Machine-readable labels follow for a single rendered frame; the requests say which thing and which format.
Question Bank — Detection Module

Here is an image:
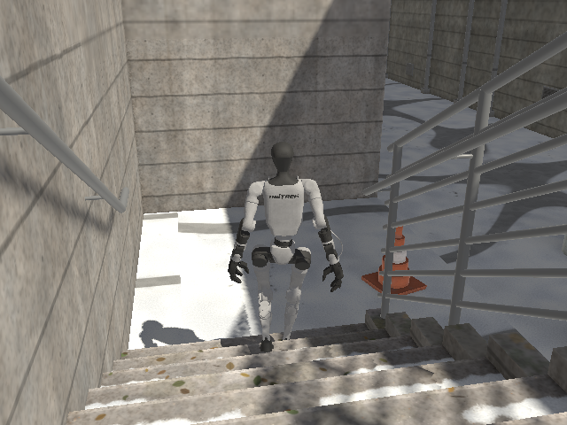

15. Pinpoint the robot right forearm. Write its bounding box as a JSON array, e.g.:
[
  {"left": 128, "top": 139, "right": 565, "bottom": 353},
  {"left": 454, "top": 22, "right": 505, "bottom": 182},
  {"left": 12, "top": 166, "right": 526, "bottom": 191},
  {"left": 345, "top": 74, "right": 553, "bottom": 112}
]
[{"left": 318, "top": 215, "right": 339, "bottom": 265}]

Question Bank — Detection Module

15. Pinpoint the right robot hand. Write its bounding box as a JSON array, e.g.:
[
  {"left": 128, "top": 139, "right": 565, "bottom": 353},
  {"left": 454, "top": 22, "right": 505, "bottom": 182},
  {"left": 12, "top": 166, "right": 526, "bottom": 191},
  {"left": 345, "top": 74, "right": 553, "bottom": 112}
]
[{"left": 322, "top": 262, "right": 344, "bottom": 292}]

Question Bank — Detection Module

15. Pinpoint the right robot upper arm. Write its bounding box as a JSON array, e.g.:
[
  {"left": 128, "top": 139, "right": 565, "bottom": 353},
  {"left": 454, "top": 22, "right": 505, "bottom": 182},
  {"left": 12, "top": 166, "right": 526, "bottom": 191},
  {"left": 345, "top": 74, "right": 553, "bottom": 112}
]
[{"left": 301, "top": 179, "right": 327, "bottom": 229}]

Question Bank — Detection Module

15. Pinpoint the left robot shin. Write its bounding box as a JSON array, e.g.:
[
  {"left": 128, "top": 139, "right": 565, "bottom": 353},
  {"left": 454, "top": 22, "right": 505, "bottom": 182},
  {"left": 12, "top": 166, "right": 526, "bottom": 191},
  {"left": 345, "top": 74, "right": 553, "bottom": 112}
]
[{"left": 258, "top": 290, "right": 272, "bottom": 341}]

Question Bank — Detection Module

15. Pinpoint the left robot upper arm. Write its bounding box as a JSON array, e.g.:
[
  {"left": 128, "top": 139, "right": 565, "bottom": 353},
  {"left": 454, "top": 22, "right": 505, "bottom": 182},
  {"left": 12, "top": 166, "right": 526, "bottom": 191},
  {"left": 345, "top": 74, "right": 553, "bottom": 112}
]
[{"left": 242, "top": 181, "right": 265, "bottom": 232}]

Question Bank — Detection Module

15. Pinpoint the robot shin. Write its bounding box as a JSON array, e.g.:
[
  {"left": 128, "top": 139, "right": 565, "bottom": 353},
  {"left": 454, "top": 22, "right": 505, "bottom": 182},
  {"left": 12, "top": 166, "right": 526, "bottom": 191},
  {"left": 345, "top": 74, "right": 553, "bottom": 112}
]
[
  {"left": 258, "top": 290, "right": 272, "bottom": 341},
  {"left": 283, "top": 290, "right": 301, "bottom": 340}
]

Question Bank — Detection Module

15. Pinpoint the robot left forearm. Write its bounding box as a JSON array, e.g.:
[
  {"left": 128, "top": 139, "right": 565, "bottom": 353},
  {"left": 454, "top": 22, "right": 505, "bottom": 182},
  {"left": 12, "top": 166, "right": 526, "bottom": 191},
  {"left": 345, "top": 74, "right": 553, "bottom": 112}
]
[{"left": 230, "top": 218, "right": 250, "bottom": 262}]

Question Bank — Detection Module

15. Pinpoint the right robot shin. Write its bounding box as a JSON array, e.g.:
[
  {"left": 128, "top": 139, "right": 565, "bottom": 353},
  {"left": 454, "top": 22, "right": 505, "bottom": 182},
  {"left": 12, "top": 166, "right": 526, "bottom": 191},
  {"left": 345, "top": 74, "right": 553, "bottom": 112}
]
[{"left": 283, "top": 290, "right": 301, "bottom": 340}]

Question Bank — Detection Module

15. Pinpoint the left robot hand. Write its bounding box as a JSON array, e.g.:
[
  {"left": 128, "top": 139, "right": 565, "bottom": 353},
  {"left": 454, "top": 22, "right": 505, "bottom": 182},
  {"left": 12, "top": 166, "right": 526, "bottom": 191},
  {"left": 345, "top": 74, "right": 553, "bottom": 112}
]
[{"left": 228, "top": 259, "right": 249, "bottom": 283}]

